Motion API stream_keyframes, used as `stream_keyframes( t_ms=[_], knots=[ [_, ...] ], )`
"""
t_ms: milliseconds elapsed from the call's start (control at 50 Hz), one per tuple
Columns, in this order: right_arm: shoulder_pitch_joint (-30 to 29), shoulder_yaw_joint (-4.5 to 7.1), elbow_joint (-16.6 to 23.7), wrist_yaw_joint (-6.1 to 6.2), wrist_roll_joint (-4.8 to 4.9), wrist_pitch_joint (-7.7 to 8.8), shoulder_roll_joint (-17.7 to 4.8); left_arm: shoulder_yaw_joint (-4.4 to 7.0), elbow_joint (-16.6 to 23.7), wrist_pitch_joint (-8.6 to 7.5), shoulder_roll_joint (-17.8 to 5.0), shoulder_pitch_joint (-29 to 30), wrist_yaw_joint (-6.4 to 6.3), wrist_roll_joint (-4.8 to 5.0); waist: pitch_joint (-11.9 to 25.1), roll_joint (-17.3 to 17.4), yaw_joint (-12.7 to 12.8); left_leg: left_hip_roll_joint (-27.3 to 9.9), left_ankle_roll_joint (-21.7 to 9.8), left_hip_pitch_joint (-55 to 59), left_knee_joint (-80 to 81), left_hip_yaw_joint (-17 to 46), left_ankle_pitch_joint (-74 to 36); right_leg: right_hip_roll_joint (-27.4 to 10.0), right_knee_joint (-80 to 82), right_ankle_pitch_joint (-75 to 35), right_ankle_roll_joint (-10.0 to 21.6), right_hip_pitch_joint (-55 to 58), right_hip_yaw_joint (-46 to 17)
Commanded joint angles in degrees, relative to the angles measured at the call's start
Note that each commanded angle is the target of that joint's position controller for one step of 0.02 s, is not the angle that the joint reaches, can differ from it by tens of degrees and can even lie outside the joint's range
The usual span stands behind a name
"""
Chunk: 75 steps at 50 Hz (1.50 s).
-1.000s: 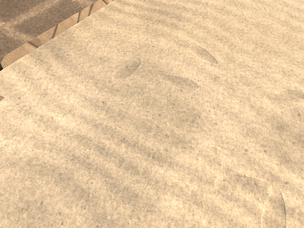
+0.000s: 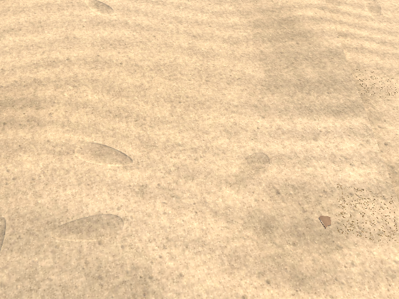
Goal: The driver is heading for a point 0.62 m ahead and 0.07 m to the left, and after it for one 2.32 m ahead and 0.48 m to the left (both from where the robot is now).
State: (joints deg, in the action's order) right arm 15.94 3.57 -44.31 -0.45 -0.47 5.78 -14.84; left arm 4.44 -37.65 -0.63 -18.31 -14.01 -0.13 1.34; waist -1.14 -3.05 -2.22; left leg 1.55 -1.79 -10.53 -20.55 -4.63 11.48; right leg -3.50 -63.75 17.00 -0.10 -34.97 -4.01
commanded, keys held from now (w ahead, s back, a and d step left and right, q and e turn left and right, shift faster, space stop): w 0.32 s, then w+q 0.68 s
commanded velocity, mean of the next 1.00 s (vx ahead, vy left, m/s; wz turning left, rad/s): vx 0.50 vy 0.00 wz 0.16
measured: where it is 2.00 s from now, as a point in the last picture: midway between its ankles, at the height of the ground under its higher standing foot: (146, 159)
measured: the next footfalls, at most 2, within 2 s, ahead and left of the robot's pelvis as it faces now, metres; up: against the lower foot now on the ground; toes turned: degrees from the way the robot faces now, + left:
right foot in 0.26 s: +0.31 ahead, -0.16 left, +0.00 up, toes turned -6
left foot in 0.82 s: +0.60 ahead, +0.08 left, +0.00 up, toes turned +11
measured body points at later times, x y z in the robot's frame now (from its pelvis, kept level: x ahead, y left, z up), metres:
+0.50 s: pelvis +0.27 -0.07 +0.00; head +0.29 -0.09 +0.45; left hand +0.37 +0.20 -0.10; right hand +0.37 -0.36 -0.12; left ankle +0.32 +0.09 -0.66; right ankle +0.26 -0.16 -0.74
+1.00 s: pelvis +0.55 +0.00 +0.00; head +0.58 +0.02 +0.44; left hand +0.63 +0.30 -0.11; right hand +0.71 -0.25 -0.11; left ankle +0.56 +0.07 -0.74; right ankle +0.57 -0.17 -0.66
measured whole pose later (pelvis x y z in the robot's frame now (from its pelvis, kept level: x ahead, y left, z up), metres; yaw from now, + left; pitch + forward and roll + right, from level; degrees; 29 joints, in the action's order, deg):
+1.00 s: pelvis +0.55 +0.00 +0.00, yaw +15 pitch +2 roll +0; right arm 15.2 4.1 -42.1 -1.4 0.6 2.8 -16.4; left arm 2.9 -41.8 -6.3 -16.7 -9.9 -0.2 -0.2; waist -2.8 -1.0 -1.4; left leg 6.3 -6.0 -16.6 -24.4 1.7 9.3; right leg -4.2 -64.2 20.2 -1.2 -29.8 -3.4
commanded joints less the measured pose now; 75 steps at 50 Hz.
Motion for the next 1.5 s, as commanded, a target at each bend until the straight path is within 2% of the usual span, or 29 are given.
stream_keyframes(
  t_ms=[20,180,220,260,280,300,320,340,380,500,700,760,800,820,840,860,880,940,1000,1100,1200,1260,1280,1300,1320,1340,1380,1440,1500],
  knots=[
    [-1.4,2.0,2.0,-0.06,0.14,1.0,-8.6,-0.26,4.7,-0.86,-0.5,1.9,0.26,-0.39,0.2,6.9,0.8,-16.1,-10.3,4.8,11.6,11.9,-11.5,-2.4,6.7,-5.4,-0.6,-6.4,-2.3],
    [4.0,2.49,-2.9,-0.1,2.26,-0.98,-12.2,-1.2,7.8,-2.67,-0.3,14.4,2.51,-0.11,-2.6,7.3,-2.2,-16.8,-8.0,10.1,10.2,5.2,-17.1,-0.1,29.0,-13.0,1.9,0.2,4.1],
    [3.9,2.71,-3.8,0.1,2.66,-1.66,-13.3,-0.5,7.8,-2.74,-1.9,12.8,2.62,-0.39,-1.3,8.5,0.0,-17.5,-6.9,12.6,5.9,4.4,-27.3,1.7,32.0,-9.2,3.9,4.9,5.5],
    [3.4,2.08,-4.2,0.51,2.67,-2.08,-12.4,1.89,3.5,-2.54,-6.0,-0.8,2.0,-0.96,7.0,7.7,7.5,-13.8,-4.0,8.1,-10.4,-0.1,-39.8,4.9,35.5,-12.5,6.9,26.2,7.9],
    [3.3,0.7,-2.7,0.69,0.91,-1.81,-9.4,3.32,1.6,-2.08,-10.4,-11.1,1.08,-1.25,14.8,1.5,11.4,-11.0,-1.5,-4.8,-28.1,-1.8,-23.0,-5.0,33.2,-15.5,10.3,44.0,-4.2],
    [9.3,-1.43,-1.2,0.12,0.33,-0.68,-2.9,3.57,1.3,-2.08,-14.9,-11.4,1.03,-1.35,21.6,-13.0,6.4,-0.6,1.6,-25.1,-47.0,1.8,19.7,-18.3,40.6,-4.2,19.5,57.8,-32.7],
    [5.5,0.0,-2.1,-0.31,1.76,0.31,-8.9,2.29,1.6,-2.38,-9.6,-11.7,1.23,-0.95,21.7,-6.8,9.3,-2.7,1.1,-31.0,-53.6,9.7,22.0,-18.1,44.6,1.4,19.0,56.6,-36.5],
    [0.9,0.55,-0.3,-0.58,3.29,0.73,-10.6,1.48,1.4,-2.77,-7.5,-8.2,1.23,-1.08,12.9,-5.4,8.7,-5.1,0.4,-34.9,-54.3,9.0,17.5,-16.6,45.4,-1.8,16.8,49.9,-27.3],
    [-1.8,0.58,-0.4,-0.18,2.09,0.39,-9.4,0.54,1.3,-3.32,-4.2,-1.9,1.43,-1.47,5.5,-1.1,5.1,-9.0,0.6,-31.0,-48.5,8.2,8.8,-12.3,48.3,-11.0,14.3,35.9,-15.5],
    [-1.8,0.47,-0.8,0.33,1.98,-3.14,-5.6,0.91,-2.0,-5.88,-3.5,0.2,0.88,-2.45,0.1,-0.1,1.6,-9.5,2.9,-28.8,-39.6,11.8,-3.0,-10.7,56.6,-18.7,13.2,26.2,-1.2],
    [-16.5,-0.65,5.6,-2.72,1.55,-2.54,-3.6,1.93,-7.4,-4.03,-6.6,-5.3,-0.56,-1.0,-4.6,1.3,6.8,-6.6,-0.1,-31.0,-15.7,4.8,-13.4,-12.0,54.5,-25.7,9.0,38.8,11.6],
    [-14.9,0.27,7.2,-3.57,1.59,-2.75,-5.4,2.5,-7.5,-2.54,-8.6,-4.1,-1.26,-0.56,-1.5,-1.3,4.3,-2.8,-3.0,-25.3,-14.9,0.2,-4.3,-12.7,45.6,-48.8,7.0,42.8,13.9],
    [-3.2,2.59,5.0,-3.18,1.78,-3.04,-9.3,2.58,-7.0,-1.49,-9.5,-2.6,-1.95,-0.39,5.6,-1.9,-2.6,2.0,-6.2,-8.8,-12.6,-2.2,-2.8,-10.6,28.4,-60.6,4.7,39.6,16.1],
    [6.5,4.59,2.9,-2.19,1.85,-3.41,-13.5,2.05,-6.3,-1.73,-8.7,-2.8,-2.33,-0.79,10.8,1.5,-7.1,-0.3,-9.0,8.5,-10.4,4.5,-5.2,-8.3,13.1,-48.9,2.3,28.0,16.2],
    [7.9,5.87,2.7,-1.37,2.31,-3.42,-20.0,-0.7,-3.4,-3.29,0.0,-8.7,-1.18,-2.99,16.0,17.4,-1.4,-16.0,-19.9,30.7,-8.3,35.2,-0.3,2.7,-8.9,4.7,-2.0,0.5,13.7],
    [9.3,4.69,4.3,-1.44,1.89,-2.82,-16.7,-0.88,-2.8,-5.83,-2.4,-4.5,-0.26,-1.24,24.7,12.9,-4.3,-21.1,-24.1,36.7,1.5,53.8,6.6,6.9,-17.7,17.1,-1.7,-7.9,-0.2],
    [7.7,3.78,4.1,-1.37,1.27,-2.35,-13.3,0.01,-1.1,-7.29,-5.7,1.5,0.43,1.08,17.3,9.6,-5.8,-19.2,-20.4,32.5,3.0,45.1,4.0,3.2,-17.3,12.4,-0.2,-12.9,-2.4],
    [-2.1,2.16,6.3,-0.87,1.01,-1.96,-8.2,0.41,-1.0,-7.53,-5.9,3.2,-0.28,-1.54,5.7,4.0,1.0,-12.9,-16.1,9.2,4.7,28.8,-11.5,-2.4,-3.7,3.2,0.0,-4.1,-1.6],
    [-3.2,2.38,7.1,-0.18,1.0,-1.91,-9.0,0.24,-0.9,-5.56,-4.0,1.7,-0.23,-2.16,3.7,4.8,3.3,-10.9,-16.3,0.1,7.3,24.3,-17.9,-2.5,3.6,0.9,-2.4,0.2,0.0],
    [0.1,3.09,6.1,1.22,1.67,-2.58,-11.2,-1.19,1.7,-5.28,-0.9,11.9,0.09,-2.05,1.3,7.0,-0.3,-5.6,-11.9,-6.6,6.8,18.1,-12.4,1.4,25.5,-18.1,-4.4,5.5,1.7],
    [4.1,3.06,4.8,1.51,2.12,-3.43,-10.7,-0.26,3.2,-6.25,-3.8,16.1,1.18,-0.84,1.6,8.6,-1.6,-8.3,-9.9,-0.7,1.3,25.5,-4.4,3.4,34.7,-18.8,-3.0,8.7,-0.8],
    [2.6,2.84,5.5,1.56,1.74,-3.74,-9.5,1.08,1.6,-7.08,-5.7,9.3,1.13,-0.84,3.2,10.3,2.8,-7.6,-7.6,0.4,-5.9,28.2,-6.2,3.5,38.2,-13.9,0.3,17.8,0.3],
    [2.5,1.79,6.0,1.36,1.27,-3.52,-6.7,1.86,0.5,-7.4,-7.5,2.9,0.82,-1.72,8.4,8.6,5.8,-4.9,-5.8,-1.7,-15.0,25.0,-7.2,-0.5,37.7,-13.1,2.9,28.1,-2.2],
    [6.8,0.51,6.4,1.31,0.16,-3.19,-2.9,2.56,-0.3,-7.35,-10.9,-4.9,0.64,-2.39,16.6,-0.9,6.5,0.5,-3.0,-11.3,-31.9,19.0,7.3,-11.2,36.5,-10.8,7.6,44.2,-14.7],
    [12.8,0.08,7.2,1.32,2.59,-2.68,-2.8,3.51,-3.7,-6.42,-13.6,-9.6,1.27,-1.99,19.7,-19.6,4.4,4.3,-0.2,-29.5,-48.0,13.9,23.0,-20.5,45.2,8.1,15.9,54.4,-42.3],
    [10.3,1.15,5.7,1.48,3.06,-2.61,-8.5,2.22,-2.4,-6.36,-8.1,-7.3,1.5,-0.9,13.0,-9.6,6.0,0.7,0.3,-34.6,-53.5,16.4,19.7,-18.8,48.4,19.6,14.5,49.8,-42.5],
    [-0.1,1.48,7.6,1.39,1.59,-2.82,-9.5,0.8,-1.9,-5.74,-4.5,-1.9,1.37,-1.76,3.1,-0.3,6.1,-2.6,0.4,-33.7,-52.5,13.2,11.4,-13.8,49.0,7.6,11.6,36.7,-26.3],
    [-0.6,1.19,8.1,0.63,1.35,-2.51,-6.5,-0.09,-3.1,-5.83,-2.2,0.3,1.14,-1.97,1.2,-3.1,3.1,-5.9,0.4,-28.0,-44.0,11.6,7.1,-9.1,51.7,-6.0,11.4,28.9,-15.6],
    [-3.7,0.2,9.2,0.32,0.81,-2.43,-4.2,0.51,-4.7,-5.95,-4.7,-1.2,0.92,-1.03,0.7,-2.3,3.3,-7.0,1.5,-28.4,-35.0,8.9,4.2,-9.4,54.1,-13.5,13.2,27.9,-10.9]
  ],
)
Velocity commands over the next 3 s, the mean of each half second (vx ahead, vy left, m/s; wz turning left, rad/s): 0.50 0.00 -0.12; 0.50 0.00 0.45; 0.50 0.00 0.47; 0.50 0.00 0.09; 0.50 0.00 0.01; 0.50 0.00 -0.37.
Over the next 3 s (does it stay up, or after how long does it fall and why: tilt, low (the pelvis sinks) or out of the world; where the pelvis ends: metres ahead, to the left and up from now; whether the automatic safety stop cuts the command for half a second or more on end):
stays up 1.50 0.48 0.00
